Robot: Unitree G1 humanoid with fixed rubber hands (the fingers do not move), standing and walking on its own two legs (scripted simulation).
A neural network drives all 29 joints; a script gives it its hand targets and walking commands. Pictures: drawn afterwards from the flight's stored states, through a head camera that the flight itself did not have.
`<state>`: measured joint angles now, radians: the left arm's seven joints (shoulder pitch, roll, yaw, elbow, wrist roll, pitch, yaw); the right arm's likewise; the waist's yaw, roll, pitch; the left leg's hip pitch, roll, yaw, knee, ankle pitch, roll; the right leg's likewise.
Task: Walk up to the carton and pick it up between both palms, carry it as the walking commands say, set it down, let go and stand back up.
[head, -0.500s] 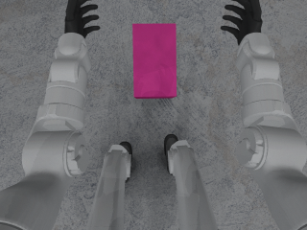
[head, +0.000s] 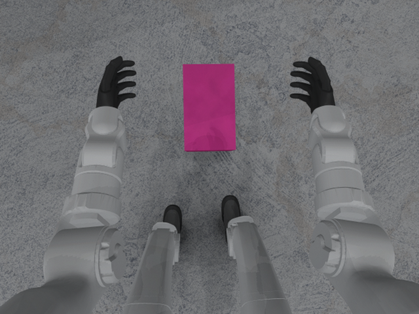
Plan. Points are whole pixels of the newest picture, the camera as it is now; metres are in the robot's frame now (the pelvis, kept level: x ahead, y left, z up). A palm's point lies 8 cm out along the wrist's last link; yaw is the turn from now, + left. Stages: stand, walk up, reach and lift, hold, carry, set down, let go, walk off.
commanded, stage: let go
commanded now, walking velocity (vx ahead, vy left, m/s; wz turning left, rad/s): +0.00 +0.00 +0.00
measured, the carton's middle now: (208, 111) +0.53 -0.03 -0.62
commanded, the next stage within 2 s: stand in 1.10 s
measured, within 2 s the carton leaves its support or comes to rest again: neither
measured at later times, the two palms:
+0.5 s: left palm (28, 232) +0.26 +0.23 -0.01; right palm (368, 231) +0.25 -0.22 -0.01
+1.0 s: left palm (5, 274) +0.22 +0.24 +0.01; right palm (385, 251) +0.23 -0.22 +0.01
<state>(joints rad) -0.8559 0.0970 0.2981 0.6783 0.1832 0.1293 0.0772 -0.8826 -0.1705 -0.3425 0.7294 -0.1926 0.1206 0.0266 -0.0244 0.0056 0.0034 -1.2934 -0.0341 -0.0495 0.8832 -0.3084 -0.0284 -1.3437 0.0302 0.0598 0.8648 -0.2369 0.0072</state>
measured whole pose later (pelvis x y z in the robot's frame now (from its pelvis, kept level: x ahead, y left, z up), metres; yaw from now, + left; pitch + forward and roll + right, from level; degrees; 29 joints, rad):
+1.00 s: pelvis +0.06 +0.01 +0.08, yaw +0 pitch -3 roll -1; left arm 0.22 0.22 0.03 0.43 0.00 0.11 -0.08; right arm 0.22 -0.21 -0.04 0.42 -0.02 0.13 0.07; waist 0.00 0.02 0.10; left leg -0.07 -0.01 -0.08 0.43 -0.30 0.00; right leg -0.11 0.02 0.04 0.42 -0.24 0.00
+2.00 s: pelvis +0.07 +0.01 +0.08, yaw +0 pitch -1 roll +0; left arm 0.15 0.35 0.03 0.90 0.03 0.00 0.02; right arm 0.18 -0.36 -0.02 0.85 -0.03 0.00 -0.03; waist 0.00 0.01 0.02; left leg -0.10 -0.02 -0.08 0.42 -0.29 0.00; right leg -0.15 0.02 0.04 0.43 -0.25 0.00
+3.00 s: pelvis +0.05 +0.01 +0.09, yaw +0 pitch -3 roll +0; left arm 0.11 0.38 0.01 1.04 0.02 -0.01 0.01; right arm 0.14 -0.39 0.00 1.00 -0.02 -0.01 -0.01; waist 0.01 0.01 0.04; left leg -0.08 -0.02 -0.07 0.35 -0.23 0.00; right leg -0.13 0.01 0.05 0.36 -0.18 0.00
